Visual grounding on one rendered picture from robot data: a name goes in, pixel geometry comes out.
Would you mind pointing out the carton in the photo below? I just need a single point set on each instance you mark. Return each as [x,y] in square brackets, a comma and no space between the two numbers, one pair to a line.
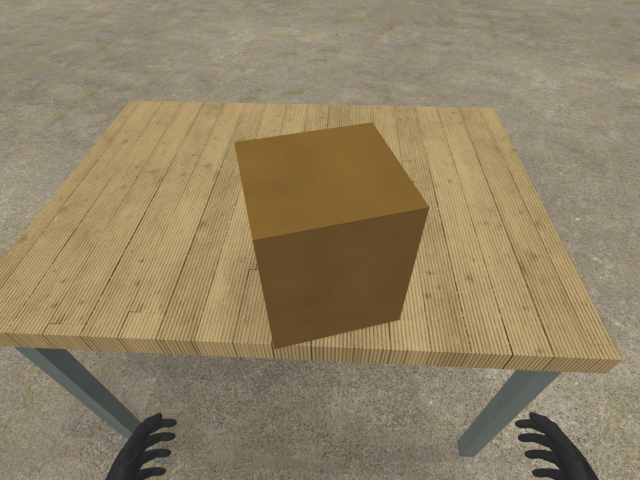
[336,224]

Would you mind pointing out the right robot hand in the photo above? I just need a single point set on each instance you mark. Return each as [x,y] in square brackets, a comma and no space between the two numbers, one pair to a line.
[565,455]

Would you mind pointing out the left robot hand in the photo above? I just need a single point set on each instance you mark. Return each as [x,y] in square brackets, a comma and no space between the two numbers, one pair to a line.
[132,456]

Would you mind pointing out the table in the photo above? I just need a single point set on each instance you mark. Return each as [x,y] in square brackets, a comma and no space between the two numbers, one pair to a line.
[146,247]

